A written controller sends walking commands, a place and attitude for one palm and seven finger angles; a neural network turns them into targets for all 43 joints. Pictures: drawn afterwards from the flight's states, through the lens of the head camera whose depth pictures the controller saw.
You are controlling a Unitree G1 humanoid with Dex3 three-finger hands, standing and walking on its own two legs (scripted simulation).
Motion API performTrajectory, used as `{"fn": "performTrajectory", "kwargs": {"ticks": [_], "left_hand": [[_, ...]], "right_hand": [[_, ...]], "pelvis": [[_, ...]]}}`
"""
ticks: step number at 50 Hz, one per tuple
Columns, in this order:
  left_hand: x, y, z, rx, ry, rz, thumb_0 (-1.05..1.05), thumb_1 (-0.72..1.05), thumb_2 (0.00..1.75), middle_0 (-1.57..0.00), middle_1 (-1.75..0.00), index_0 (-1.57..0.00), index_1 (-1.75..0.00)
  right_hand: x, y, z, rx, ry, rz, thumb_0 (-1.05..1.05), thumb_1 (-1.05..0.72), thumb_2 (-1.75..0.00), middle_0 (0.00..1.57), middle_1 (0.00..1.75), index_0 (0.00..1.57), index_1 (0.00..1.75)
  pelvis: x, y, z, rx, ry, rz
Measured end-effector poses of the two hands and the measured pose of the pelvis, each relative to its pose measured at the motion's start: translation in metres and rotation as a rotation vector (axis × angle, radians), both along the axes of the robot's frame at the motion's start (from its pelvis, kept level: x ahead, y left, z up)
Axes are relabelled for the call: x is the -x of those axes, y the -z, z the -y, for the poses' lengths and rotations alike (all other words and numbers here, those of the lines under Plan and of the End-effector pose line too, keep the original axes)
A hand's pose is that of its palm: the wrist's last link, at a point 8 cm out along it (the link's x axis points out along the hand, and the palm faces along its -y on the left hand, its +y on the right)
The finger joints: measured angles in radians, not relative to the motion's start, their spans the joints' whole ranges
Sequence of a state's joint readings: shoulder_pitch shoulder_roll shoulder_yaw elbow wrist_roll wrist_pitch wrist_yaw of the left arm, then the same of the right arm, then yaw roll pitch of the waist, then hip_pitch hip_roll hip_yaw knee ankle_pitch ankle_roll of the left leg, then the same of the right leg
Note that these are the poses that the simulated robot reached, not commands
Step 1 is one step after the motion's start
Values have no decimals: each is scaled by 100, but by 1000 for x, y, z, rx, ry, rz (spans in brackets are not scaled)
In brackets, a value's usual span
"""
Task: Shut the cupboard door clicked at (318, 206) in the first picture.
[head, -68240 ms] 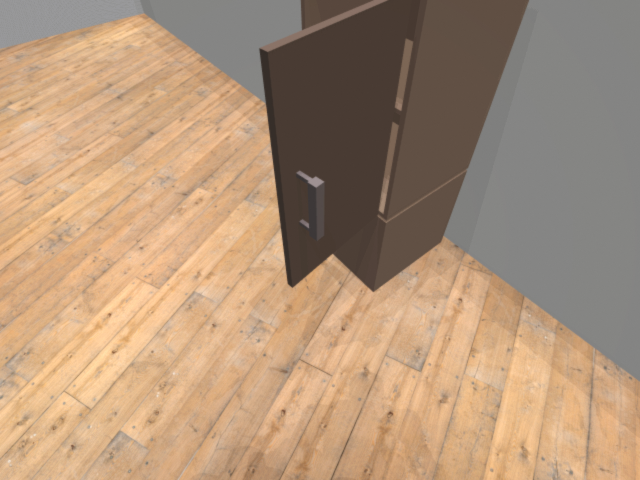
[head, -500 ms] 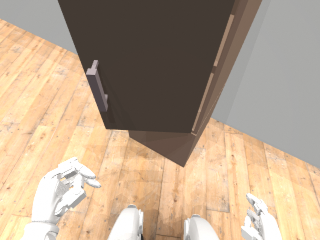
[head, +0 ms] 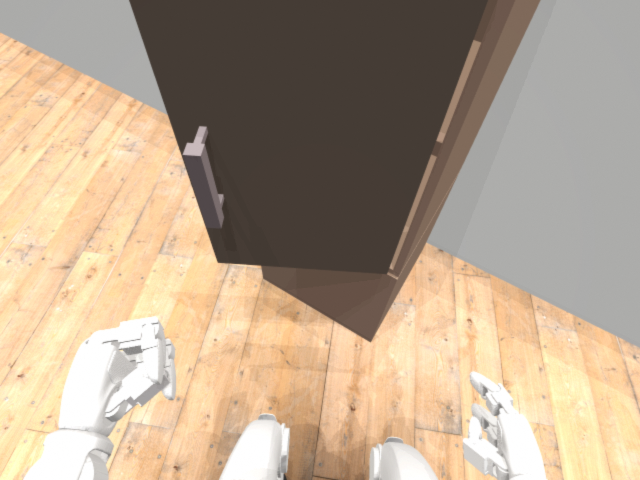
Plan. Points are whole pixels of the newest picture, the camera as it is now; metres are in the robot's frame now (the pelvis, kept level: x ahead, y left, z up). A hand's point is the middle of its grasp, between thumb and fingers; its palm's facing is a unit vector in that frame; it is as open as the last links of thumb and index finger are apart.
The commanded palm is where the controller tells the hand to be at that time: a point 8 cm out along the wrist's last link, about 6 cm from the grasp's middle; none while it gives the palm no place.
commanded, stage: raise the hand and make a fist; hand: left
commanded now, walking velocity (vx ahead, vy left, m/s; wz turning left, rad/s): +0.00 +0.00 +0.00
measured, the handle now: (208, 179) +0.50 +0.21 +0.05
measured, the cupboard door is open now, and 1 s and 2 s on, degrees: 29 29 29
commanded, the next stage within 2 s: bring the fist close to the handle in 0.42 s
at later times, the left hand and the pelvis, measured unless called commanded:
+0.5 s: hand (182, 373) +0.22 +0.17 +0.05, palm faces +0.00 -1.00 -0.04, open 3.1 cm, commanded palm +0.20 +0.22 +0.05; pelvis +0.00 -0.02 +0.00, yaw +0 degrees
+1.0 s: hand (202, 306) +0.30 +0.17 +0.05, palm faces -0.02 -1.00 -0.03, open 3.1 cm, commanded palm +0.29 +0.22 +0.05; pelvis +0.00 -0.01 +0.00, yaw +0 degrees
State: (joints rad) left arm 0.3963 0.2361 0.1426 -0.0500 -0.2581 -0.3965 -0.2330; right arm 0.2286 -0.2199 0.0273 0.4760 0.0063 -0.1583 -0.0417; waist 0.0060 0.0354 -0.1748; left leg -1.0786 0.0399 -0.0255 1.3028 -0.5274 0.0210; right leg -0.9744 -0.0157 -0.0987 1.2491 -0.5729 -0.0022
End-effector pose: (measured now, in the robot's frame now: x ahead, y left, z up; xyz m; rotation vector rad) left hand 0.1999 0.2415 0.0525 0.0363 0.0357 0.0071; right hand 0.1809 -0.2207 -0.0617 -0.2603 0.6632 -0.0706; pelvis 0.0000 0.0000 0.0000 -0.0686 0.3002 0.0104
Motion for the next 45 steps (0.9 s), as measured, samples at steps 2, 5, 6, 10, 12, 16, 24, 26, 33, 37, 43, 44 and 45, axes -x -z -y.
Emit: {"fn": "performTrajectory", "kwargs": {"ticks": [2,5,6,10,12,16,24,26,33,37,43,44,45], "left_hand": [[-2,0,0,1,0,0,2,90,90,-129,-149,-129,-149],[-4,0,3,3,5,0,2,90,90,-129,-150,-129,-150],[-4,0,4,3,7,1,2,90,90,-129,-150,-129,-150],[-4,0,9,5,12,2,2,90,90,-130,-150,-129,-150],[-4,0,11,4,12,3,2,90,90,-130,-150,-129,-150],[-4,-1,15,-2,7,7,2,90,90,-130,-150,-130,-150],[-3,0,19,0,3,9,2,90,90,-130,-150,-130,-150],[-3,0,20,-2,3,11,2,90,90,-130,-150,-130,-150],[-11,0,19,-10,9,32,2,90,90,-130,-150,-130,-150],[-27,1,18,-6,18,45,2,90,90,-130,-150,-130,-150],[-56,1,21,5,34,40,2,90,90,-130,-150,-130,-150],[-60,1,22,6,35,38,2,90,90,-130,-150,-130,-150],[-63,0,22,6,34,37,2,90,90,-130,-150,-130,-150]], "right_hand": [[5,2,5,4,12,-13,1,-90,-90,20,30,21,30],[11,4,13,11,30,-27,1,-90,-90,20,30,20,30],[12,5,15,12,36,-30,1,-90,-90,20,30,20,30],[17,6,24,18,56,-35,1,-90,-90,20,30,20,30],[18,6,27,19,62,-34,1,-91,-90,20,30,20,30],[17,6,30,17,65,-28,1,-91,-90,20,30,20,30],[10,6,30,4,54,-13,1,-91,-90,20,30,20,30],[8,6,29,2,50,-11,1,-91,-90,20,30,20,30],[5,9,27,2,35,-10,1,-91,-90,20,30,20,30],[7,13,27,7,31,-23,1,-91,-90,20,30,20,30],[16,15,29,8,51,-60,1,-91,-90,20,30,20,30],[19,15,29,8,56,-68,1,-91,-90,20,30,20,30],[21,14,30,8,61,-75,1,-91,-90,20,30,20,30]], "pelvis": [[0,0,1,-2,1,-1],[0,0,3,-5,3,-2],[0,1,4,-6,4,-2],[0,1,7,-11,7,-1],[0,1,8,-13,8,0],[0,1,11,-17,9,0],[0,2,15,-22,9,0],[-1,2,15,-22,9,0],[0,4,16,-20,5,-2],[1,5,15,-18,4,-7],[1,3,14,-20,9,-12],[0,2,13,-21,10,-12],[0,0,13,-21,11,-13]]}}
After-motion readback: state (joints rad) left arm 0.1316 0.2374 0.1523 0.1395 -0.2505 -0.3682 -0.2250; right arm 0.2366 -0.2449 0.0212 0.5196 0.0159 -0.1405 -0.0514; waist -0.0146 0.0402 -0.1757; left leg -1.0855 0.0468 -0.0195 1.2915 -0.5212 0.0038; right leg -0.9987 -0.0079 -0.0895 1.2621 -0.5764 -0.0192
